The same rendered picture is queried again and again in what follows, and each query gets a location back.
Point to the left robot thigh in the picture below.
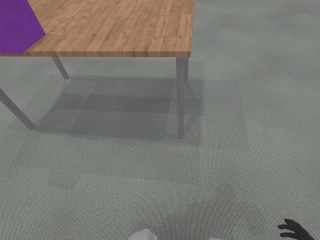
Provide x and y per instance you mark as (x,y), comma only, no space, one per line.
(143,235)

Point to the carton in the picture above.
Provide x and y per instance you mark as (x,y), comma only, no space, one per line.
(19,27)

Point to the table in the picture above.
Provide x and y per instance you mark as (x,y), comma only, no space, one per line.
(113,28)

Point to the robot right hand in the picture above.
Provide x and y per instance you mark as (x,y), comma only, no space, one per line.
(300,232)

